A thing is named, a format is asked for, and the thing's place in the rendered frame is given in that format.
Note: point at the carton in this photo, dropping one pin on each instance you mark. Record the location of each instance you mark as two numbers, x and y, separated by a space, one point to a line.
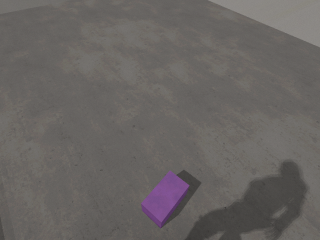
164 198

